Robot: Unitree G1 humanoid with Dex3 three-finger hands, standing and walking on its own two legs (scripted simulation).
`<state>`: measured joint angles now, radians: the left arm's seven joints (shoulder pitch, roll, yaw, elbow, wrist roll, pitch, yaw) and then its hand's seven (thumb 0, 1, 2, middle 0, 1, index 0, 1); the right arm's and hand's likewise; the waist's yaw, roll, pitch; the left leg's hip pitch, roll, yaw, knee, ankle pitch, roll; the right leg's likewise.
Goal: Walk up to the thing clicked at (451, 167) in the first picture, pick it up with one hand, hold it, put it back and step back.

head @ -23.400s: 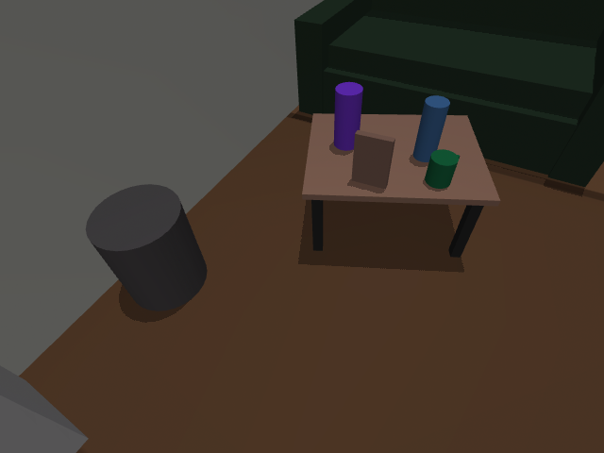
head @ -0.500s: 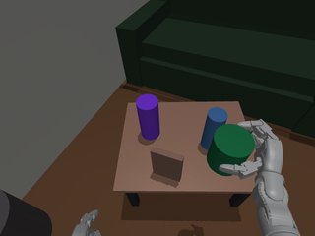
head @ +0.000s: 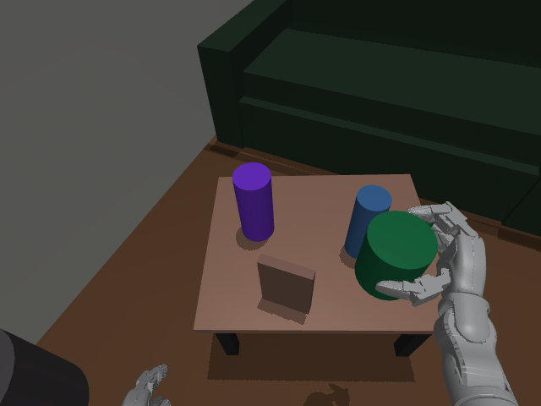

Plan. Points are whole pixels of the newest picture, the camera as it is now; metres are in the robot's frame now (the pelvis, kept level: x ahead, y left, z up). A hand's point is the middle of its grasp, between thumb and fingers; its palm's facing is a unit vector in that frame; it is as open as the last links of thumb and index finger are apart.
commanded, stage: crouch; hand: right
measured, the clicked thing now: (399, 250) +0.33 -0.16 +0.04
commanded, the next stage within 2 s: lower in 1.22 s
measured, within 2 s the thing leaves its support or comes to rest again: neither
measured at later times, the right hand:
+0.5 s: hand (405, 267) +0.37 -0.21 -0.08, palm faces +0.28 +0.96 -0.02, open 12.0 cm
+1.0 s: hand (403, 267) +0.42 -0.24 -0.16, palm faces +0.29 +0.96 -0.01, open 12.0 cm
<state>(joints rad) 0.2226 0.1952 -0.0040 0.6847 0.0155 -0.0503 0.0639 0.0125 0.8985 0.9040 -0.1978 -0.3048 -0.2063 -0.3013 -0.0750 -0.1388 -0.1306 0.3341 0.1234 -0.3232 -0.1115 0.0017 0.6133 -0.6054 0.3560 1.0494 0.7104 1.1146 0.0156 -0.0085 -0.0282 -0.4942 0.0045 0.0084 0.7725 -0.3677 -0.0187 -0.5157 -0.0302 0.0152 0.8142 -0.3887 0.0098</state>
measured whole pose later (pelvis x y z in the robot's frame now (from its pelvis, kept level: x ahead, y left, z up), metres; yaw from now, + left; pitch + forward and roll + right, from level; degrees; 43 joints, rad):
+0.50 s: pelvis -0.02 +0.00 -0.08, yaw +1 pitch +21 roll +2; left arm 0.19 0.23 0.02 0.69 0.06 -0.07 0.02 0.01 0.91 0.90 -0.19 -0.30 -0.21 -0.30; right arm -0.37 -0.24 -0.31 0.76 0.11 -0.58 -0.03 0.00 0.61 -0.60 0.35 1.07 0.70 1.13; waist 0.06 0.03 -0.12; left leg -1.09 0.00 0.01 1.23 -0.52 -0.02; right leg -1.10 -0.03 0.03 1.27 -0.53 0.01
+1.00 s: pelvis -0.04 +0.00 -0.16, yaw +2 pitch +31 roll +3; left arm 0.19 0.24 0.01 0.71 0.07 -0.03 -0.01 0.01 0.90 0.90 -0.20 -0.30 -0.20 -0.30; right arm -0.60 -0.37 -0.48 0.93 0.11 -0.58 0.08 0.00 0.61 -0.59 0.38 1.01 0.73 1.09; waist 0.10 0.02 -0.17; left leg -1.47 -0.01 0.02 1.53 -0.59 -0.02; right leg -1.50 -0.04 0.05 1.58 -0.62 0.01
